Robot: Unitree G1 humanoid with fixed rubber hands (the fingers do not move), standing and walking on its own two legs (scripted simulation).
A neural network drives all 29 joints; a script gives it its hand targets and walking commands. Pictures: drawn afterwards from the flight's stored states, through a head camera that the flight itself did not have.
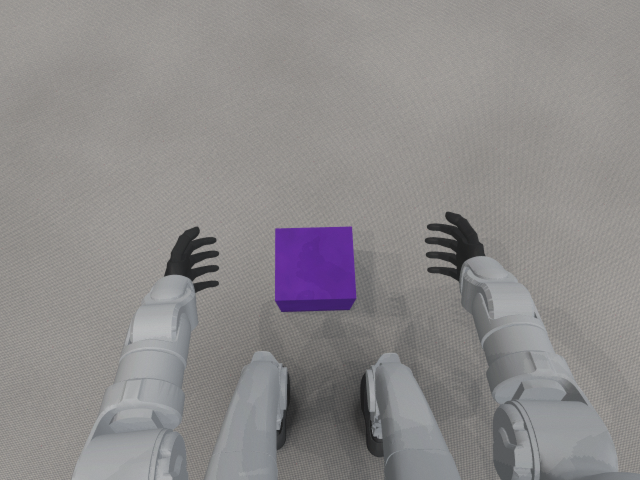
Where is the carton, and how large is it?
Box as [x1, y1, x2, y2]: [275, 227, 355, 311]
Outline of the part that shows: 351,227 275,228 275,301 281,311 349,309 355,299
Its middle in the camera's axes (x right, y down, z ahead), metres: -0.01 +0.08 +1.03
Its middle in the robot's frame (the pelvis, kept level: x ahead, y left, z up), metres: +0.47 +0.02 -0.58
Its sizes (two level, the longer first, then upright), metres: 0.192 0.181 0.189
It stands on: the floor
